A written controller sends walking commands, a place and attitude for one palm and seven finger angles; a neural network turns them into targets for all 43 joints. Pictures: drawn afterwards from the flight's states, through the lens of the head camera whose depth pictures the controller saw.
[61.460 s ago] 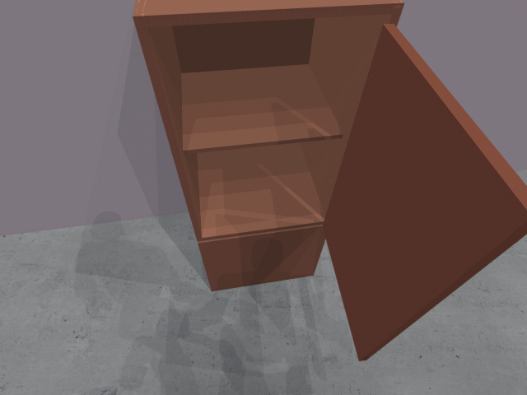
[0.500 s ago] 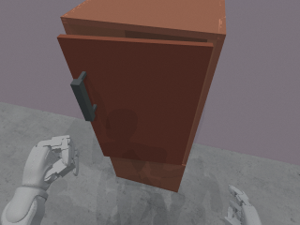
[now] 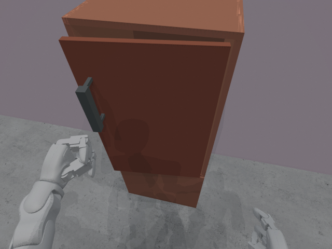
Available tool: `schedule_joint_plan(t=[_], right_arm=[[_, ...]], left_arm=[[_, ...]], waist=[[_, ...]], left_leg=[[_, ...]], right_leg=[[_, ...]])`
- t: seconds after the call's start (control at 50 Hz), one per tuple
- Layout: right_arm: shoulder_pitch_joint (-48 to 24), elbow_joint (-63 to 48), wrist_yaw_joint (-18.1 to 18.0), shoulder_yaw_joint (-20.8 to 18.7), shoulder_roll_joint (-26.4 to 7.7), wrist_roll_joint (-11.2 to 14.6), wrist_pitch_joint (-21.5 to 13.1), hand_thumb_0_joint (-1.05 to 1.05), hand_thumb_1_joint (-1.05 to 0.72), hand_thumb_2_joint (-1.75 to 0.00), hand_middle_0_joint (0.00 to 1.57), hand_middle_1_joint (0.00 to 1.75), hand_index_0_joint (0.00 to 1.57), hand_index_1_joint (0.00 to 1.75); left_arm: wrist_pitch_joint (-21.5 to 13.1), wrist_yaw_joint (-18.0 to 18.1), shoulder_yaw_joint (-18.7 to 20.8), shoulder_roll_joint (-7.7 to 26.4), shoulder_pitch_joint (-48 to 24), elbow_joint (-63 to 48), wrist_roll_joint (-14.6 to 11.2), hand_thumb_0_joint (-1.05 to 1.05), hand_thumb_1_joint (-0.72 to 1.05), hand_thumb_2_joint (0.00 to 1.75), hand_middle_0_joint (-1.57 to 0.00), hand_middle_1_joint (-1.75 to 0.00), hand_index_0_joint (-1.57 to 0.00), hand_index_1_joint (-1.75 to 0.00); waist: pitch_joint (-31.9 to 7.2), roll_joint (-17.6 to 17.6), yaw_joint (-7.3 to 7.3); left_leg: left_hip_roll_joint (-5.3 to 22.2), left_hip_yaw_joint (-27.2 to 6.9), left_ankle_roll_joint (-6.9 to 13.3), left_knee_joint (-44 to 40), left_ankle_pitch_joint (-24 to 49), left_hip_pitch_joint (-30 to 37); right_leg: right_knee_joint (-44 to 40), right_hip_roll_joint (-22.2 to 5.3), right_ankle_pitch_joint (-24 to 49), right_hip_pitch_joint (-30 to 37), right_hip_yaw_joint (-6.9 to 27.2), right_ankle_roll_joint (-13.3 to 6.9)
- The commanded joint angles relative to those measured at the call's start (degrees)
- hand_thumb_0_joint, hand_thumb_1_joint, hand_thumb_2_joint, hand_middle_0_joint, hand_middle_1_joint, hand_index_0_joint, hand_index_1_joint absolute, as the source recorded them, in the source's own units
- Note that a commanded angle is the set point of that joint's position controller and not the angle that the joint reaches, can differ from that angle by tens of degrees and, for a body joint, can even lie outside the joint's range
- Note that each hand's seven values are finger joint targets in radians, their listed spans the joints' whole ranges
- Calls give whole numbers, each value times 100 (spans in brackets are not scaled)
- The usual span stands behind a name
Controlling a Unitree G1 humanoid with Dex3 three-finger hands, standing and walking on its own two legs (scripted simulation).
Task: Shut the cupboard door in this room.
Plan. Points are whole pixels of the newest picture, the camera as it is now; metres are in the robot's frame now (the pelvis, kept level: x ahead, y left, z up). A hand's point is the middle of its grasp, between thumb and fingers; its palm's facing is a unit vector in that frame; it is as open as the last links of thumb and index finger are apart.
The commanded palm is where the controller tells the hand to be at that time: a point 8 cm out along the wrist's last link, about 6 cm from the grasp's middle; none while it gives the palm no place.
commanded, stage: bring the fist close to the handle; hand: left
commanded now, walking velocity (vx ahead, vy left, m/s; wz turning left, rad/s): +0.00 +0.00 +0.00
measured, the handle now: (93, 105) +0.45 +0.23 +0.10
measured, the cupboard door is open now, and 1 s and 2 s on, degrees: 7 7 0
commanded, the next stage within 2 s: push the door shut along its arc in 1.00 s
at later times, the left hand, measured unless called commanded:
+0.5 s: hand (90, 137) +0.34 +0.20 +0.10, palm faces -0.03 -1.00 -0.04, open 3.1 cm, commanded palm +0.32 +0.26 +0.10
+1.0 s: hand (87, 135) +0.35 +0.21 +0.10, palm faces +0.00 -1.00 -0.04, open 3.1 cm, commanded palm +0.33 +0.26 +0.10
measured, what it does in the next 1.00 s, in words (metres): stands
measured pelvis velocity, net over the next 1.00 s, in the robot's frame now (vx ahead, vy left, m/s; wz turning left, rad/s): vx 0.01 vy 0.00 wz -0.02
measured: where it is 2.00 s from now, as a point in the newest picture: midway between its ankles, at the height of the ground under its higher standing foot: outside the picture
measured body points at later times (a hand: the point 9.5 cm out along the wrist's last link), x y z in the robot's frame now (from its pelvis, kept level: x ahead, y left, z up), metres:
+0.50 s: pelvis +0.00 +0.01 +0.00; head +0.03 +0.00 +0.45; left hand +0.33 +0.26 +0.11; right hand +0.16 -0.24 -0.09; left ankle +0.03 +0.11 -0.71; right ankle -0.01 -0.10 -0.71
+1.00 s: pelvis +0.01 +0.00 +0.00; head +0.03 -0.01 +0.45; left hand +0.34 +0.27 +0.11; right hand +0.14 -0.25 -0.09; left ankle +0.03 +0.11 -0.71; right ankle -0.01 -0.10 -0.71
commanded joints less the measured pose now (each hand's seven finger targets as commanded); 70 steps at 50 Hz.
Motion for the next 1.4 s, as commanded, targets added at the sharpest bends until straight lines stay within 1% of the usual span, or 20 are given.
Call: schedule_joint_plan(t=[0.0, 0.1, 0.12, 0.2, 0.3, 0.32, 0.38, 0.48, 0.58, 0.66, 0.7, 0.74, 0.8, 0.86, 0.9, 0.98, 1.08, 1.2, 1.22, 1.38], right_arm=[[-450, -935, 29, -264, -635, -39, -325, 0, -90, -90, 20, 30, 20, 30], [-384, -848, 66, -306, -716, 6, -235, 0, -90, -90, 20, 30, 20, 30], [-364, -867, 60, -317, -740, 4, -224, 0, -90, -90, 20, 30, 20, 30], [-364, -872, 4, -320, -739, 19, -236, 0, -90, -90, 20, 30, 20, 30], [-319, -726, 0, -311, -743, -33, -241, 0, -90, -90, 20, 30, 20, 30], [-285, -668, -7, -321, -789, -35, -204, 0, -90, -90, 20, 30, 20, 30], [-317, -704, 48, -308, -743, -29, -123, 0, -90, -90, 20, 30, 20, 30], [-247, -705, 53, -316, -795, -5, 36, 0, -90, -90, 20, 30, 20, 30], [-180, -666, 30, -326, -803, -11, 74, 0, -90, -90, 20, 30, 20, 30], [-133, -684, 68, -366, -803, -21, 85, 0, -90, -90, 20, 30, 20, 30], [-106, -705, 100, -377, -798, -15, 108, 0, -90, -90, 20, 30, 20, 30], [-98, -701, 98, -389, -841, -7, 161, 0, -90, -90, 20, 30, 20, 30], [-142, -767, 104, -377, -822, -3, 229, 0, -90, -90, 20, 30, 20, 30], [-178, -830, 96, -385, -801, -17, 234, 0, -90, -90, 20, 30, 20, 30], [-183, -823, 106, -376, -762, -29, 216, 0, -90, -90, 20, 30, 20, 30], [-167, -688, 62, -365, -815, 6, 224, 0, -90, -90, 20, 30, 20, 30], [-209, -716, 20, -350, -834, 34, 246, 0, -90, -90, 20, 30, 20, 30], [-167, -595, -48, -323, -866, 15, 233, 0, -90, -90, 20, 30, 20, 30], [-122, -560, -60, -327, -893, 6, 244, 0, -90, -90, 20, 30, 20, 30], [61, -511, -25, -328, -963, 21, 362, 0, -90, -90, 20, 30, 20, 30]], left_arm=[[-589, 249, 886, 1125, -1146, -1173, -174, 0, 90, 90, -130, -150, -130, -150], [-446, 152, 611, 1017, -1520, -563, -56, 0, 90, 90, -130, -150, -130, -150], [-407, 118, 541, 982, -1513, -495, -50, 0, 90, 90, -130, -150, -130, -150], [-422, 21, 308, 900, -2367, -713, -46, 0, 90, 90, -130, -150, -130, -150], [-627, 212, 509, 1071, -2770, -480, 17, 0, 90, 90, -130, -150, -130, -150], [-635, 273, 722, 1355, -2801, -281, 59, 0, 90, 90, -130, -150, -130, -150], [-548, 282, 589, 1136, -2767, 22, 123, 0, 90, 90, -130, -150, -130, -150], [-324, 194, 739, 1364, -3157, 631, 135, 0, 90, 90, -130, -150, -130, -150], [-552, 109, 654, 1357, -3939, 658, 93, 0, 90, 90, -130, -150, -130, -150], [-701, 39, 643, 1316, -3593, 701, 93, 0, 90, 90, -130, -150, -130, -150], [-650, 15, 564, 1177, -3359, 822, 86, 0, 90, 90, -130, -150, -130, -150], [-579, 16, 800, 1444, -3294, 1004, 76, 0, 90, 90, -130, -150, -130, -150], [-535, 45, 965, 1569, -3333, 930, 74, 0, 90, 90, -130, -150, -130, -150], [-670, 76, 1095, 1679, -3292, 544, 33, 0, 90, 90, -130, -150, -130, -150], [-790, 49, 907, 1493, -3386, 361, 31, 0, 90, 90, -130, -150, -130, -150], [-756, -46, 826, 1481, -3542, 861, 5, 0, 90, 90, -130, -150, -130, -150], [-560, -212, 840, 1569, -3708, 1126, -31, 0, 90, 90, -130, -150, -130, -150], [-761, -333, 748, 1755, -4857, 1321, 11, 0, 90, 90, -130, -150, -130, -150], [-796, -336, 784, 1833, -4962, 1444, 16, 0, 90, 90, -130, -150, -130, -150], [-675, -660, 755, 2005, -5475, 2614, 87, 0, 90, 90, -130, -150, -130, -150]], waist=[[-1231, -78, 155], [-767, 19, 3], [-761, -179, -22], [-1109, 106, -106], [-1365, 53, -74], [-1328, -122, -76], [-1385, 90, -12], [-1259, -125, -48], [-1514, -41, -167], [-1788, 155, -61], [-1692, 17, -57], [-1583, -250, -45], [-1472, -167, 4], [-1720, -42, 31], [-1761, 85, -21], [-1188, -97, -200], [-1340, -3, -143], [-1487, 70, -328], [-1467, -104, -368], [-1623, 1, -370]], left_leg=[[-26, -70, 88, -616, 1253, 915], [-11, -47, 88, -673, 901, 776], [-5, -55, 118, -647, 922, 744], [-3, -125, 106, -674, 960, 1056], [21, -205, 81, -677, 1108, 1226], [29, -202, 96, -660, 1127, 1128], [3, -150, 69, -698, 1199, 1113], [3, -101, 90, -683, 1266, 961], [10, -102, 106, -589, 1392, 1159], [7, -96, 90, -537, 1662, 1274], [2, -89, 97, -545, 1679, 1218], [-7, -40, 131, -546, 1549, 967], [-28, -19, 129, -602, 1491, 904], [-32, 25, 148, -566, 1671, 1034], [-28, 19, 138, -546, 1743, 1161], [-15, -2, 148, -553, 1234, 883], [-46, -8, 150, -567, 1015, 827], [-21, -104, 143, -475, 945, 935], [-15, -105, 170, -438, 929, 893], [-13, -138, 137, -395, 947, 688]], right_leg=[[-639, -108, 1758, 264, 118, 117], [-768, -100, 1396, -58, 130, 124], [-799, -99, 1407, -16, 155, 138], [-743, -79, 1406, -91, 92, 105], [-643, -56, 1459, -103, 30, 67], [-649, -67, 1465, -42, 48, 69], [-615, -92, 1598, -15, 44, 62], [-703, -100, 1804, 74, 94, 77], [-668, -71, 1932, 2, 122, 71], [-564, -69, 2166, 97, 116, 52], [-581, -67, 2222, 75, 90, 69], [-629, -97, 2265, 194, 161, 106], [-654, -100, 2249, 225, 177, 98], [-618, -96, 2478, 395, 224, 105], [-588, -65, 2504, 333, 188, 95], [-728, -59, 2045, -21, 228, 133], [-791, -114, 1767, 40, 292, 122], [-730, -84, 1558, -194, 278, 93], [-741, -82, 1520, -204, 296, 106], [-645, -108, 1538, -304, 276, 85]])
